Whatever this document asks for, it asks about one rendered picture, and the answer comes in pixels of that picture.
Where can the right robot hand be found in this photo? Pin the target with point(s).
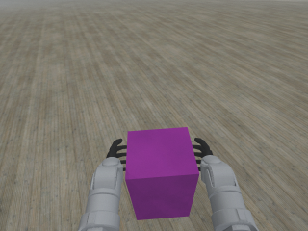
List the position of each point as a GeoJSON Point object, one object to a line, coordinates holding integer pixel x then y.
{"type": "Point", "coordinates": [203, 147]}

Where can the left robot forearm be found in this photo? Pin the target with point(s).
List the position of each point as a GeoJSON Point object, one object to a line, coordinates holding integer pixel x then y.
{"type": "Point", "coordinates": [103, 199]}

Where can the left robot hand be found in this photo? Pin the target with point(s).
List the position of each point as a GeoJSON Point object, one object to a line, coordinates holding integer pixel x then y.
{"type": "Point", "coordinates": [113, 151]}

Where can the carton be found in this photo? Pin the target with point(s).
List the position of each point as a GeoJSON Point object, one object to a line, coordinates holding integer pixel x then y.
{"type": "Point", "coordinates": [161, 172]}

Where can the right robot forearm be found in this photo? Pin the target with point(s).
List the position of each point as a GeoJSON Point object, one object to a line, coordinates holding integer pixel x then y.
{"type": "Point", "coordinates": [228, 208]}

